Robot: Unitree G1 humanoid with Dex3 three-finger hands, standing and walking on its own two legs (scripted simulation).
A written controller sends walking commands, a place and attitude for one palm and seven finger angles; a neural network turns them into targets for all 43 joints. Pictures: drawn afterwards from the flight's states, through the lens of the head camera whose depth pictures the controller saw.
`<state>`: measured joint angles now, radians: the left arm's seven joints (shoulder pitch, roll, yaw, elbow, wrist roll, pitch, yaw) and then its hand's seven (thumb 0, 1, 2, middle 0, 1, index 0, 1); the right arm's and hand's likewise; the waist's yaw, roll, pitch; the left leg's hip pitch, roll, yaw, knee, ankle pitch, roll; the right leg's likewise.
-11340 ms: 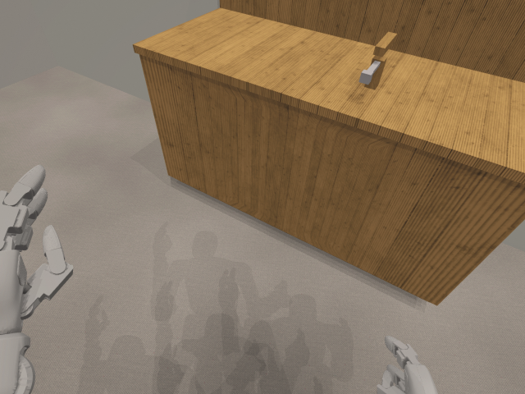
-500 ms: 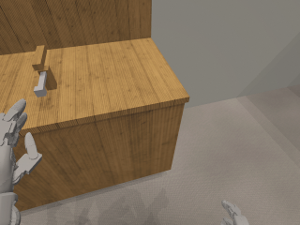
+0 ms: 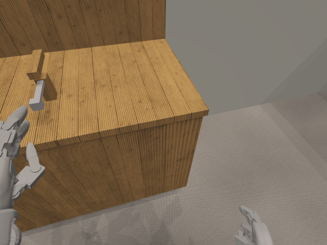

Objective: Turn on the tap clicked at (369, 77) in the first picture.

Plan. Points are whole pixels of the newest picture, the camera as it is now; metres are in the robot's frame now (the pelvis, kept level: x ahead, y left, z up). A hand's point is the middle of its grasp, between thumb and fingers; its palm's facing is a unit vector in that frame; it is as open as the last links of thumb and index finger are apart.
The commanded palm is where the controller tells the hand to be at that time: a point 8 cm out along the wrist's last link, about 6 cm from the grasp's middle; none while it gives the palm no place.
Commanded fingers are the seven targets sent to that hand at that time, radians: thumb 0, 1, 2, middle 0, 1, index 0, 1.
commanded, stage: come to a stop and stand still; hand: left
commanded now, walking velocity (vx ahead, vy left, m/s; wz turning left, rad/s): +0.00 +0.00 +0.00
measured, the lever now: (36, 104) +0.45 +0.41 +0.07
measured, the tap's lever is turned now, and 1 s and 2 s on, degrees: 0 0 0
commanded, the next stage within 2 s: look again from close up in 0.12 s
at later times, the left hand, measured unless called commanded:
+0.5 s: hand (42, 166) +0.22 +0.24 +0.15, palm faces +0.29 -0.87 -0.40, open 7.4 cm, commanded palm +0.16 +0.29 +0.18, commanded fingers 0.00 0.90 0.90 -0.20 -0.30 -0.20 -0.30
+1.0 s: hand (27, 143) +0.26 +0.29 +0.16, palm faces +0.39 -0.85 -0.35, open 7.4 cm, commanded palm +0.20 +0.32 +0.18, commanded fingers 0.00 0.90 0.90 -0.20 -0.30 -0.20 -0.30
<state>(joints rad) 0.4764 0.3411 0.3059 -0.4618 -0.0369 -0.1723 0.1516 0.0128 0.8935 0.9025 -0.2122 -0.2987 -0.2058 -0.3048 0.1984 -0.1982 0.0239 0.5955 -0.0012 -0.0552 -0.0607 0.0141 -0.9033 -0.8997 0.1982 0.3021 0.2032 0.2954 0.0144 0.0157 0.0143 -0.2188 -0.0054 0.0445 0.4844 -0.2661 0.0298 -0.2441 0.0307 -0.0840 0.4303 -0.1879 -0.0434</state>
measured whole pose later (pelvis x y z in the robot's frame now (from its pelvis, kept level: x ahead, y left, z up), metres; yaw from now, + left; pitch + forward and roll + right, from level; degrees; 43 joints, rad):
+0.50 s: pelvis -0.01 +0.01 +0.00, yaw -2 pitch -1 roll +0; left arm 0.45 0.36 0.31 -0.40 -0.04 -0.24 0.07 0.01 0.90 0.90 -0.21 -0.30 -0.20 -0.30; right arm 0.25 -0.22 0.00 0.57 0.01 -0.12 -0.01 0.02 -0.90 -0.90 0.20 0.30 0.20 0.30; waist 0.01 0.01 0.02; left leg -0.20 -0.02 0.09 0.45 -0.25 0.05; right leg -0.25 0.02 -0.04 0.42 -0.17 -0.02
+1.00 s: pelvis +0.04 +0.04 -0.01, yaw +0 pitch -1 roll -2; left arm 0.38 0.37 0.36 -0.45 -0.04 -0.22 0.09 0.01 0.89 0.90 -0.21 -0.30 -0.20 -0.30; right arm 0.20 -0.19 0.02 0.54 0.00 -0.11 0.00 0.01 -0.90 -0.90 0.20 0.30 0.20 0.30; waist 0.02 -0.01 0.02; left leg -0.21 -0.05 0.07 0.63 -0.41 0.09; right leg -0.25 -0.02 -0.06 0.60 -0.34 0.01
